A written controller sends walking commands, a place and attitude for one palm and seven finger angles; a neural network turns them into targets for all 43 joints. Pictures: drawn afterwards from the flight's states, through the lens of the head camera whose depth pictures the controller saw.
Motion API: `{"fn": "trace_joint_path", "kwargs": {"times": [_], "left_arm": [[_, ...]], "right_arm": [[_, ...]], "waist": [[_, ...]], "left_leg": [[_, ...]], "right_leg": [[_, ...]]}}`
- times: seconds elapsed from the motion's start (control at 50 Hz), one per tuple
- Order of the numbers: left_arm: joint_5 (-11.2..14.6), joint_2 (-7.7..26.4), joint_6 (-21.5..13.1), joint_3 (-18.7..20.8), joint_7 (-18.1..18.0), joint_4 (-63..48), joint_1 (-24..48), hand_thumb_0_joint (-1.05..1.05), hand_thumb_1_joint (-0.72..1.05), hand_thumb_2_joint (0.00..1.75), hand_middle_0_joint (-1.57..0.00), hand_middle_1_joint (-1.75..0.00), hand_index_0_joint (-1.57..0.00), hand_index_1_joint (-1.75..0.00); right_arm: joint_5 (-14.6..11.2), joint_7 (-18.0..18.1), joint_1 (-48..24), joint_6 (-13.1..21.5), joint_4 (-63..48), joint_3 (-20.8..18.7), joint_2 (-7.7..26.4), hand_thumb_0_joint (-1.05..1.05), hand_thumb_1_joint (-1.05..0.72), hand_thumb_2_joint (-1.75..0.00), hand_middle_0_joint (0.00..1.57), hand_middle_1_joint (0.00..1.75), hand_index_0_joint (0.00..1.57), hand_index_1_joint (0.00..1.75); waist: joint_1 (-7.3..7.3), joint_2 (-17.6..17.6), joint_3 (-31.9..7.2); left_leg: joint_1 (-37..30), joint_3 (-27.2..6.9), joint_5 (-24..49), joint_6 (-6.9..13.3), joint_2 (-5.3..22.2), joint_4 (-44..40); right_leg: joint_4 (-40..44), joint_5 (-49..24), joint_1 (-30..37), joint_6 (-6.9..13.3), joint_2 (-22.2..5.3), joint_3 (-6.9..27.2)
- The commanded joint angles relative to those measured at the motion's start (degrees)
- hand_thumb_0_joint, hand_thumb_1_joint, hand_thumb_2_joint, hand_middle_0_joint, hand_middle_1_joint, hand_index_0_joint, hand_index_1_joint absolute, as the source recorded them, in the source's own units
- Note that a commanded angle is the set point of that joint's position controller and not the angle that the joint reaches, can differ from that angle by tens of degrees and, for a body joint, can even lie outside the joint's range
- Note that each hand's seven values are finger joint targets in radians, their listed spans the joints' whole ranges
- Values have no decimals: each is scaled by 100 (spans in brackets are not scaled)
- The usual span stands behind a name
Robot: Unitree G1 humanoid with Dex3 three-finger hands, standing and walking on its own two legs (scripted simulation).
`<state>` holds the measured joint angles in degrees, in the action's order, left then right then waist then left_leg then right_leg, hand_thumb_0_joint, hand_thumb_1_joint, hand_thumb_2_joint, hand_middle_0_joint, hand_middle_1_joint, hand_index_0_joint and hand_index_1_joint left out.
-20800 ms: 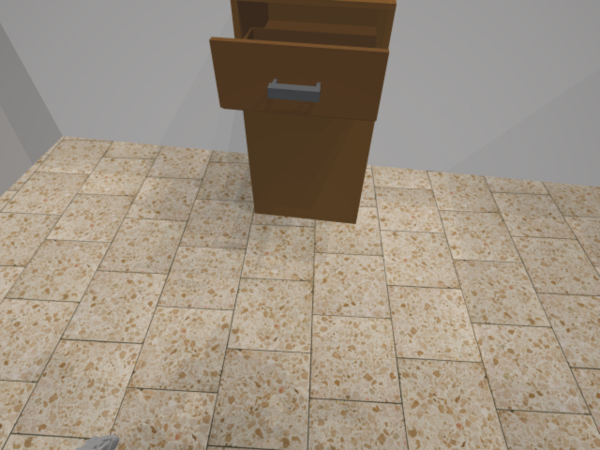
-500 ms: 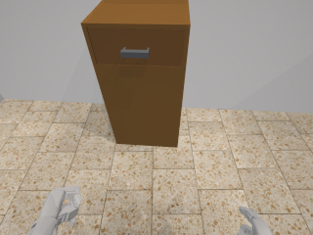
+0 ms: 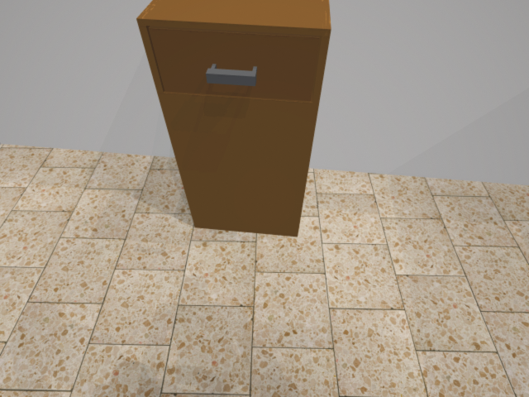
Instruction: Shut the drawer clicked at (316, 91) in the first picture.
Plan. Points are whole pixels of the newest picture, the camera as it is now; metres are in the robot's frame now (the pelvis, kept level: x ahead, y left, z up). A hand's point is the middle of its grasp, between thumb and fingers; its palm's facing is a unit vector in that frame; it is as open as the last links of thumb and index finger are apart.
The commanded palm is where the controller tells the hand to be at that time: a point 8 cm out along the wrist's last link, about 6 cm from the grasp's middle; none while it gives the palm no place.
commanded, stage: let the arm hang, fingers relaxed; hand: left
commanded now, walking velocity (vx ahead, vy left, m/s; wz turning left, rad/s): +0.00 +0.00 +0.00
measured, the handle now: (233, 72) +0.86 +0.15 +0.03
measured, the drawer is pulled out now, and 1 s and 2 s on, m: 0.00 0.00 0.00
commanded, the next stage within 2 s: look to check the result in 0.44 s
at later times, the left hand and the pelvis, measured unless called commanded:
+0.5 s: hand out of the picture +0.03 +0.17 -0.17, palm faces +0.01 -0.98 -0.21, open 7.3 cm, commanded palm none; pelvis +0.01 -0.01 +0.00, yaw -1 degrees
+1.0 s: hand out of the picture +0.03 +0.16 -0.17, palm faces +0.01 -0.98 -0.21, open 7.3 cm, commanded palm none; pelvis +0.02 -0.02 +0.00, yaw -1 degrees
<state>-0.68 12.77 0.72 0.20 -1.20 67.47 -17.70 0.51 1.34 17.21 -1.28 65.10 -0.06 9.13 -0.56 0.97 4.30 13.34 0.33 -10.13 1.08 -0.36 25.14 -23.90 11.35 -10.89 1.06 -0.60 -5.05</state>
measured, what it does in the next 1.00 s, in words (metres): stands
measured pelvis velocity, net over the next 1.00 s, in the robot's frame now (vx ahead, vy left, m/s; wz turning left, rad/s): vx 0.02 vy -0.02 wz -0.01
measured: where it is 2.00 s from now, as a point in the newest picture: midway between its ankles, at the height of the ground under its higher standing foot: outside the picture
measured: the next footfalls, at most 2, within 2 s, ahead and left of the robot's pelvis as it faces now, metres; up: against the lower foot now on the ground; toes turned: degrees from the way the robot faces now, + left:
none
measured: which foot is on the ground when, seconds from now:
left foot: down 0.00-1.00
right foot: down 0.00-1.00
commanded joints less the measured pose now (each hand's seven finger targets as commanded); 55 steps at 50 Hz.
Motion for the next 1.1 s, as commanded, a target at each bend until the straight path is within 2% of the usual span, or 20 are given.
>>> {"fn": "trace_joint_path", "kwargs": {"times": [0.0, 0.06, 0.1, 0.16, 0.18, 0.24, 0.3, 0.52, 0.7, 0.8, 0.94, 0.98, 1.08], "left_arm": [[25, 528, -96, 99, -33, -206, -81, 0, 90, 90, -20, -30, -20, -30], [20, 462, -97, 110, -44, -222, -53, 0, 90, 90, -20, -30, -20, -30], [14, 428, -102, 126, -52, -229, -63, 0, 90, 90, -20, -30, -20, -30], [13, 361, -112, 143, -52, -272, -1, 0, 90, 90, -20, -30, -20, -30], [5, 374, -121, 149, -59, -287, -17, 0, 90, 90, -20, -30, -20, -30], [11, 293, -126, 147, -60, -300, 62, 0, 90, 90, -20, -30, -20, -30], [12, 355, -132, 172, -53, -332, 93, 0, 90, 90, -20, -30, -20, -30], [26, 411, -169, 180, -49, -308, 157, 0, 90, 90, -20, -30, -20, -30], [29, 409, -166, 166, -57, -246, 159, 0, 90, 90, -20, -30, -20, -30], [23, 427, -169, 168, -56, -242, 185, 0, 90, 90, -20, -30, -20, -30], [28, 449, -191, 180, -58, -256, 202, 0, 90, 90, -20, -30, -20, -30], [24, 492, -205, 198, -67, -283, 199, 0, 90, 90, -20, -30, -20, -30], [22, 517, -209, 203, -69, -300, 235, 0, 90, 90, -20, -30, -20, -30]], "right_arm": [[30, 56, 247, 97, -171, -136, 661, 0, -90, -90, 20, 30, 20, 30], [44, 56, 251, 94, -135, -144, 597, 0, -90, -90, 20, 30, 20, 30], [45, 54, 259, 110, -134, -139, 555, 0, -90, -90, 20, 30, 20, 30], [51, 63, 218, 132, -133, -135, 508, 0, -90, -90, 20, 30, 20, 30], [40, 64, 215, 128, -144, -145, 509, 0, -90, -90, 20, 30, 20, 30], [61, 65, 213, 115, -116, -141, 450, 0, -90, -90, 20, 30, 20, 30], [62, 63, 210, 121, -125, -150, 470, 0, -90, -90, 20, 30, 20, 30], [43, 85, 177, 144, -103, -154, 549, 0, -90, -90, 20, 30, 20, 30], [38, 97, 113, 134, -70, -145, 589, 0, -90, -90, 20, 30, 20, 30], [41, 89, 90, 125, -66, -143, 606, 0, -90, -90, 20, 30, 20, 30], [47, 97, 15, 138, -65, -142, 633, 0, -90, -90, 20, 30, 20, 30], [37, 98, 27, 142, -80, -156, 669, 0, -90, -90, 20, 30, 20, 30], [36, 104, -29, 143, -84, -155, 692, 0, -90, -90, 20, 30, 20, 30]], "waist": [[56, -71, 89], [66, 21, 175], [57, 29, 42], [48, 114, 110], [43, 1, 94], [77, -9, 182], [76, 88, 94], [94, -10, -111], [101, 54, -62], [109, -70, -10], [98, 19, -75], [89, -41, -182], [93, -61, -145]], "left_leg": [[80, -626, -268, 164, 568, -666], [126, -621, -389, 155, 549, -714], [98, -632, -318, 154, 557, -718], [134, -610, -139, 142, 547, -711], [106, -578, -54, 134, 553, -660], [54, -508, -83, 103, 520, -626], [53, -511, -82, 104, 520, -609], [-203, -445, 400, 77, 563, -511], [-271, -430, 370, 65, 601, -537], [-276, -411, 296, 54, 591, -545], [-346, -389, 495, 38, 597, -512], [-371, -370, 565, 33, 604, -478], [-400, -359, 642, 23, 623, -493]], "right_leg": [[629, 745, -238, 234, -560, 565], [634, 792, -284, 231, -540, 607], [592, 715, -189, 216, -538, 586], [574, 519, -148, 203, -537, 584], [602, 505, -147, 201, -541, 583], [684, 613, -265, 207, -566, 643], [701, 621, -191, 214, -575, 657], [707, 153, -15, 221, -597, 654], [757, 159, -30, 220, -582, 664], [827, 286, -72, 217, -577, 696], [813, -69, 21, 205, -596, 704], [801, -242, 125, 191, -604, 696], [779, -478, 144, 177, -607, 674]]}}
